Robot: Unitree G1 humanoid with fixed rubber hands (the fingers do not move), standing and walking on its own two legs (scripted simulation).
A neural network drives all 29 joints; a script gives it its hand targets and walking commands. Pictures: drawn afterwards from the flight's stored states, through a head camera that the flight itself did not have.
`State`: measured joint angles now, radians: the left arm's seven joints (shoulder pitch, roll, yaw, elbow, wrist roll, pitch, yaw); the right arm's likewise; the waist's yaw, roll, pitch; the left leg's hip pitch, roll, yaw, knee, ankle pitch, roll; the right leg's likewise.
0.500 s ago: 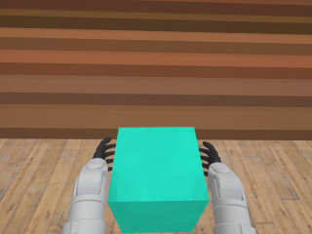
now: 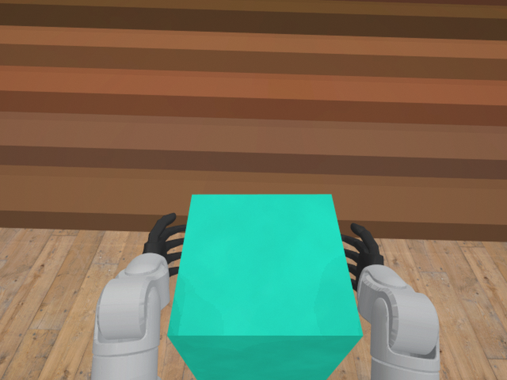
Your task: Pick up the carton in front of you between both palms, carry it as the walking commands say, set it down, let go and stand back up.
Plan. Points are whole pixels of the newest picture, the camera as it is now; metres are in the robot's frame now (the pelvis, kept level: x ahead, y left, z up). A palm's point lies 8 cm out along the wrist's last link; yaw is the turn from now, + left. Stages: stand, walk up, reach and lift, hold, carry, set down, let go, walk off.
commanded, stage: carry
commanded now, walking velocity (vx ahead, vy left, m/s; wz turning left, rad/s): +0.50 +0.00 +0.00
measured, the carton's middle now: (261, 293) +0.27 -0.01 +0.01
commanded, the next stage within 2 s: none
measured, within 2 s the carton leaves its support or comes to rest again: neither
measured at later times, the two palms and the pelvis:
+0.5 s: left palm (164, 136) +0.59 +0.19 +0.08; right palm (303, 142) +0.57 -0.11 +0.09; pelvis +0.30 +0.05 +0.01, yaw -3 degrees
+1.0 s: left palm (196, 36) +1.00 +0.16 +0.15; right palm (296, 39) +1.01 -0.14 +0.15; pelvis +0.62 -0.01 +0.00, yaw +1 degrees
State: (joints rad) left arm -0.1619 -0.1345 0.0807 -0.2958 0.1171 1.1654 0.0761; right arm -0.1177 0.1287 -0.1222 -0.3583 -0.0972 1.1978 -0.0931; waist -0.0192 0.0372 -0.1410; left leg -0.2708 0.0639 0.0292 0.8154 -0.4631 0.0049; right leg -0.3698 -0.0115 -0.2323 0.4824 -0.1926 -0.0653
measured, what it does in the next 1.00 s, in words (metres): walks ahead: left foot, then right foot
